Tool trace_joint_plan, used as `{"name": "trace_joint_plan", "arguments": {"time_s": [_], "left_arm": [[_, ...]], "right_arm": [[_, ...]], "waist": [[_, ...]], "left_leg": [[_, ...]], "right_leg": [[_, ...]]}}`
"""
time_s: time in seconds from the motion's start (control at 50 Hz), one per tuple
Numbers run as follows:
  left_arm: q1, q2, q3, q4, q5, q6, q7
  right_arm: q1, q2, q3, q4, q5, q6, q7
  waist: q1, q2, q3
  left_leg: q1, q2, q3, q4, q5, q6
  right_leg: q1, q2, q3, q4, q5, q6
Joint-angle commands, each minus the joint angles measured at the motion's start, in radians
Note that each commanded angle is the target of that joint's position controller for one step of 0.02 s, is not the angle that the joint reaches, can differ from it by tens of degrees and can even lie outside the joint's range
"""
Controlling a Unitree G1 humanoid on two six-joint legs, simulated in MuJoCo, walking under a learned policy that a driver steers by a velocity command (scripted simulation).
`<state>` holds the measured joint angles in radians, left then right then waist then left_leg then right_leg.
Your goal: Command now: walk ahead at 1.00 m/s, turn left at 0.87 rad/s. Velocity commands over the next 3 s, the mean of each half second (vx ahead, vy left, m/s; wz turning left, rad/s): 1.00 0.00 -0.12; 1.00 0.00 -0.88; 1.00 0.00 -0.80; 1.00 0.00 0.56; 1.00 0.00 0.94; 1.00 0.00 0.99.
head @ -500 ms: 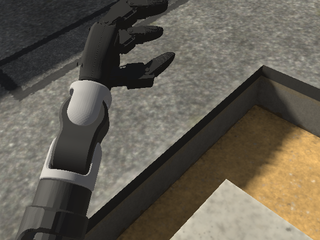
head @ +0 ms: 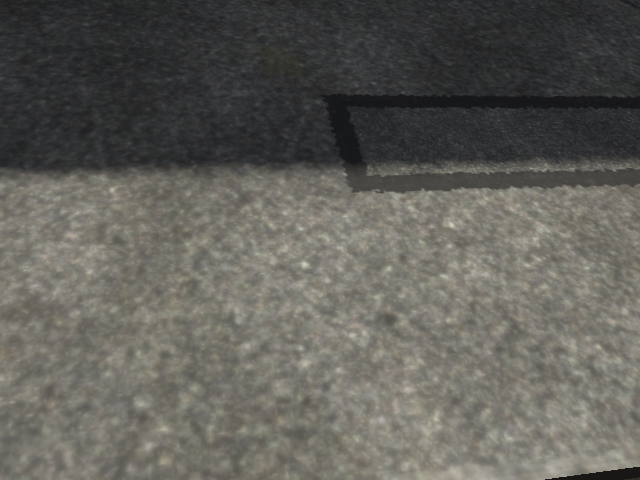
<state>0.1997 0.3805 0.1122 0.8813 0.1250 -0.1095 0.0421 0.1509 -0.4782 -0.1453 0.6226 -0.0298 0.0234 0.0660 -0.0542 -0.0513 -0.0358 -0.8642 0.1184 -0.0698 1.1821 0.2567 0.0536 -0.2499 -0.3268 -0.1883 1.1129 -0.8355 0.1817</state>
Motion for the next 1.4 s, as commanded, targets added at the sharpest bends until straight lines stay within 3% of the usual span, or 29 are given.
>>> {"name": "trace_joint_plan", "arguments": {"time_s": [0.02,0.08,0.14,0.16,0.18,0.2,0.28,0.3,0.34,0.38,0.44,0.5,0.54,0.58,0.6,0.64,0.66,0.7,0.8,0.86,0.92,1.02,1.08,1.14,1.3,1.32,1.34,1.36,1.4], "left_arm": [[-0.018,0.095,0.010,-0.040,0.036,-0.027,-0.009],[-0.064,0.088,0.016,-0.048,-0.002,-0.004,-0.015],[-0.250,-0.049,-0.009,-0.124,-0.147,0.072,0.044],[-0.312,-0.168,-0.023,-0.190,-0.177,0.097,0.044],[0.021,-0.172,-0.036,-0.258,-0.164,0.079,0.041],[0.052,-0.160,-0.048,-0.205,-0.122,0.047,0.037],[-0.090,-0.211,-0.094,-0.250,-0.074,0.082,0.006],[-0.229,-0.130,-0.068,-0.249,-0.065,0.099,-0.013],[-0.407,-0.192,-0.096,-0.297,-0.093,0.133,-0.054],[-0.376,-0.293,-0.118,-0.320,-0.125,0.162,-0.050],[-0.387,-0.324,-0.135,-0.359,-0.117,0.149,-0.008],[-0.541,-0.357,-0.187,-0.483,-0.142,0.131,-0.014],[-0.426,-0.235,-0.189,-0.471,-0.170,0.144,-0.016],[-0.031,-0.122,-0.114,-0.341,-0.140,0.170,-0.053],[0.157,0.032,-0.068,-0.305,-0.123,0.163,-0.066],[0.039,0.102,0.000,-0.234,-0.118,0.168,-0.021],[0.191,0.053,0.001,-0.123,-0.147,0.148,-0.005],[0.341,-0.017,-0.001,0.060,-0.083,0.125,0.049],[0.484,-0.106,-0.027,0.140,-0.099,0.001,0.071],[0.442,-0.074,-0.036,0.087,-0.092,-0.048,0.068],[0.268,0.027,0.001,0.007,-0.151,-0.054,0.015],[0.239,-0.122,-0.008,-0.126,-0.177,0.019,-0.036],[0.271,-0.169,-0.004,-0.127,-0.124,0.101,-0.064],[0.224,-0.125,0.004,-0.199,-0.126,0.137,-0.077],[0.372,0.016,0.012,-0.200,-0.123,0.117,-0.103],[0.517,0.073,0.035,-0.160,-0.113,0.109,-0.091],[0.398,0.105,0.052,-0.167,-0.142,0.112,-0.077],[0.236,0.200,0.032,-0.269,-0.084,0.104,-0.065],[0.316,0.140,0.019,-0.252,-0.084,0.102,-0.025]], "right_arm": [[-0.047,0.073,0.049,-0.026,0.003,-0.022,0.017],[0.389,0.048,0.040,0.222,0.013,-0.068,0.015],[0.644,-0.032,0.034,0.392,-0.032,-0.100,0.016],[0.577,-0.053,0.096,0.328,0.009,-0.099,0.020],[0.559,-0.182,0.076,0.320,0.010,-0.127,-0.008],[0.620,-0.101,0.070,0.377,0.026,-0.123,-0.028],[0.297,-0.050,0.067,0.250,-0.014,-0.180,-0.115],[0.223,0.021,0.084,0.233,0.012,-0.171,-0.102],[0.381,0.173,0.130,0.298,-0.001,-0.177,-0.073],[0.454,0.228,0.143,0.350,-0.025,-0.171,-0.069],[0.578,0.256,0.154,0.424,-0.012,-0.165,-0.063],[0.558,0.340,0.195,0.450,0.015,-0.128,-0.055],[0.491,0.175,0.175,0.360,0.093,-0.123,-0.122],[0.441,-0.107,0.094,0.244,0.126,-0.104,-0.157],[0.299,-0.170,0.059,0.097,0.144,-0.102,-0.131],[0.024,0.008,0.052,-0.037,0.018,-0.173,-0.029],[-0.134,0.141,0.096,-0.111,-0.054,-0.200,0.001],[-0.300,0.278,0.134,-0.162,0.002,-0.186,-0.003],[-0.562,0.294,0.174,-0.251,-0.024,-0.146,-0.024],[-0.600,0.401,0.239,-0.293,-0.057,-0.127,0.010],[-0.284,0.326,0.199,-0.119,0.094,-0.069,-0.003],[0.069,0.117,0.105,0.002,-0.047,-0.090,-0.089],[-0.155,0.295,0.126,-0.011,-0.013,-0.119,-0.075],[-0.243,0.272,0.109,0.042,0.008,-0.157,-0.079],[-0.037,0.015,0.042,0.108,-0.010,-0.116,-0.105],[-0.062,0.001,0.042,0.085,0.002,-0.100,-0.096],[-0.083,0.117,0.074,0.078,-0.001,-0.092,-0.073],[0.098,0.197,0.116,-0.052,0.005,-0.102,-0.067],[0.031,0.069,0.114,-0.042,-0.007,-0.128,-0.061]], "waist": [[0.019,-0.050,0.092],[-0.155,0.181,-0.032],[-0.332,0.362,0.098],[-0.281,0.344,0.149],[0.017,0.636,-0.032],[-0.013,0.681,-0.094],[0.091,0.179,-0.222],[0.098,-0.018,-0.102],[-0.012,0.020,0.221],[-0.013,0.260,0.205],[0.016,0.167,0.225],[0.064,0.064,0.294],[0.175,0.087,0.006],[0.332,0.436,-0.362],[0.427,0.260,-0.439],[0.337,-0.231,-0.329],[0.340,-0.070,-0.176],[0.309,0.056,-0.013],[0.308,0.058,-0.087],[0.176,0.208,-0.035],[0.042,0.224,-0.115],[-0.075,0.022,-0.222],[0.128,0.151,0.084],[0.248,0.255,0.210],[0.353,0.197,-0.067],[0.430,0.121,-0.153],[0.370,-0.146,-0.065],[0.134,-0.294,-0.240],[0.195,0.016,-0.166]], "left_leg": [[-0.057,0.120,-0.016,-0.266,-0.002,0.021],[0.646,0.077,0.151,-0.509,0.195,0.022],[0.958,0.072,0.028,-0.834,0.457,0.050],[0.876,0.143,-0.106,-0.646,1.072,-0.030],[1.188,0.108,0.002,-0.361,1.441,-0.326],[1.181,0.073,-0.045,-0.396,1.142,-0.360],[0.926,0.565,-0.633,-0.865,-0.128,0.053],[0.892,0.443,-0.379,-0.839,-0.255,0.019],[0.719,0.259,-0.120,-0.923,-0.255,-0.089],[0.694,0.201,0.004,-1.014,-0.254,-0.066],[1.060,0.207,0.080,-0.998,-0.258,-0.049],[0.760,0.089,0.320,-1.198,0.377,-0.112],[0.538,0.096,0.347,-1.132,1.554,-0.015],[0.836,0.218,0.300,-0.520,2.549,0.045],[0.686,0.125,0.290,-0.092,2.346,0.014],[0.223,-0.364,0.069,0.706,0.004,-0.002],[0.001,-0.354,-0.069,0.638,-0.207,0.012],[-0.210,-0.332,-0.144,0.634,-0.549,-0.072],[-0.256,-0.281,-0.247,0.747,-1.104,-0.111],[0.154,-0.173,-0.122,-0.004,-1.094,-0.028],[1.310,-0.067,0.016,-0.709,-0.176,-0.166],[1.335,0.417,-0.379,-0.668,-0.239,0.038],[0.853,0.240,-0.129,-0.882,-0.414,0.040],[0.638,0.207,0.040,-1.041,-0.353,-0.002],[0.728,0.129,0.297,-0.477,0.860,0.004],[0.572,0.098,0.273,-0.106,0.665,-0.008],[0.305,-0.147,0.285,0.408,-0.466,-0.038],[0.005,-0.186,0.117,0.650,-0.822,-0.059],[-0.041,-0.099,0.024,0.525,-0.667,-0.043]], "right_leg": [[0.148,-0.176,0.113,-0.371,0.002,-0.110],[0.004,-0.036,-0.115,0.060,0.142,-0.123],[-0.328,0.271,0.052,1.172,-0.263,-0.145],[-0.519,0.482,0.254,1.530,-0.235,-0.135],[-0.803,0.461,0.439,1.285,0.006,-0.178],[-0.855,0.402,0.355,1.287,0.093,-0.195],[-1.057,0.253,0.360,1.396,0.447,-0.218],[-1.156,0.338,0.348,1.457,0.550,-0.240],[-1.227,0.358,0.235,1.179,0.523,-0.270],[-1.208,0.398,0.160,1.341,0.497,-0.295],[-1.558,0.374,0.217,1.512,0.274,-0.396],[-1.238,0.379,-0.008,1.045,0.244,-0.432],[-0.394,0.476,-0.230,0.538,0.227,-0.407],[-0.215,0.640,-0.059,0.545,0.016,-0.424],[-0.067,0.509,0.497,0.136,-0.320,-0.546],[0.063,0.323,1.565,-0.757,-0.225,-0.745],[0.210,0.403,1.448,-0.604,0.472,-0.663],[0.289,0.424,1.114,-0.345,0.968,-0.648],[0.413,0.419,0.895,-0.461,0.962,-0.596],[-0.066,0.420,0.791,-0.665,1.101,-0.489],[-0.678,0.426,0.747,-0.681,0.524,-0.392],[-0.809,0.339,0.318,0.327,0.363,-0.297],[-0.812,0.272,0.262,0.447,0.451,-0.227],[-0.704,0.209,0.318,0.235,0.502,-0.238],[0.120,0.425,-0.005,-0.198,0.614,-0.389],[0.403,0.444,0.085,-0.323,0.614,-0.433],[0.460,0.410,0.236,-0.444,0.574,-0.494],[0.638,0.105,0.849,-0.594,0.561,-0.669],[0.494,0.035,0.932,-0.824,0.389,-0.615]]}}
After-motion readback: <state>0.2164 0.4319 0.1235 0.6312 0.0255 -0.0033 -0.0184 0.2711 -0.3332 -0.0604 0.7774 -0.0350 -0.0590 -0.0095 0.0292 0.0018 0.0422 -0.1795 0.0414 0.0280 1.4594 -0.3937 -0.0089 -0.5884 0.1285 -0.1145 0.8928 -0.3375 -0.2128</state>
